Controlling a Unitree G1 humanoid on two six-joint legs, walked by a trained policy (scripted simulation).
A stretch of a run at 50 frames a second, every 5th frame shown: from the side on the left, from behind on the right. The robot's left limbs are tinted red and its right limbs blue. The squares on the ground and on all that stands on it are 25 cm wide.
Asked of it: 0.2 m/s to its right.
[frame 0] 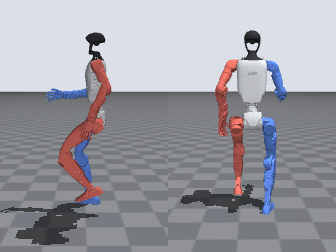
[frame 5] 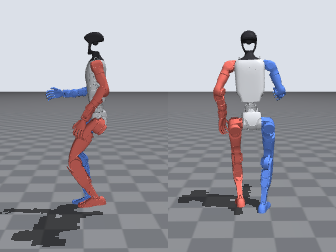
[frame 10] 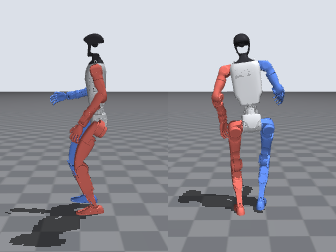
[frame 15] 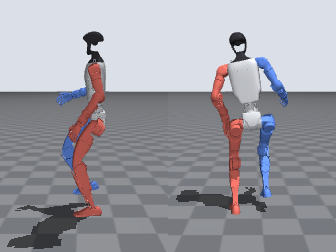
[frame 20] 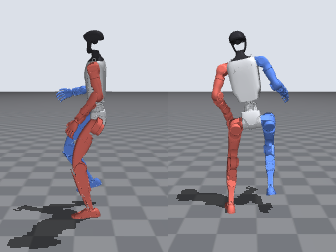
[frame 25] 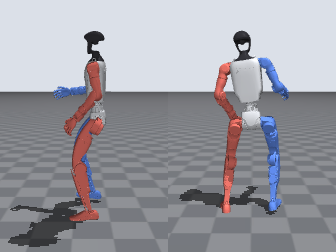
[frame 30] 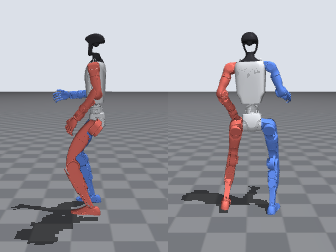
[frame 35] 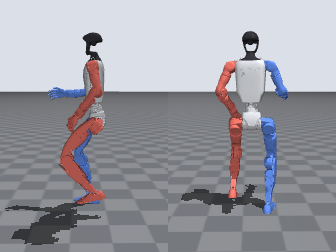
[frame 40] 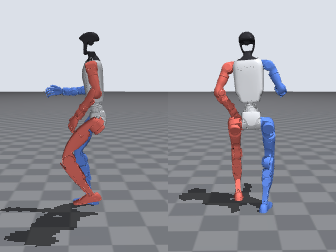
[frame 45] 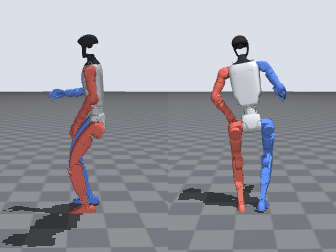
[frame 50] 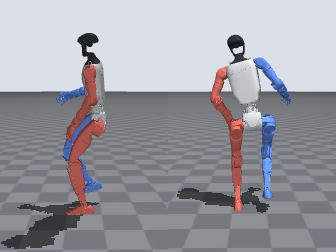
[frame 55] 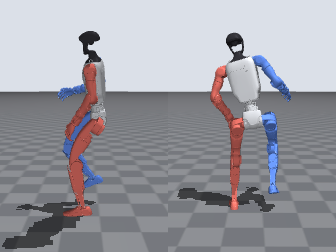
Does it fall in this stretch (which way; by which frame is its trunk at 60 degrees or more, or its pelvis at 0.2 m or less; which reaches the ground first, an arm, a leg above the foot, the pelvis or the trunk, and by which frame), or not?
no
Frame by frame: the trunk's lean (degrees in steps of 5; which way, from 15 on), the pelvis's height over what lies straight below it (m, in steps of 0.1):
0: 0, 0.8
5: 5, 0.8
10: 10, 0.7
15: 10, 0.8
20: 10, 0.8
25: 10, 0.8
30: 0, 0.7
35: 0, 0.8
40: 5, 0.8
45: 10, 0.7
50: 15 forward and to its left, 0.7
55: 15 to its left, 0.8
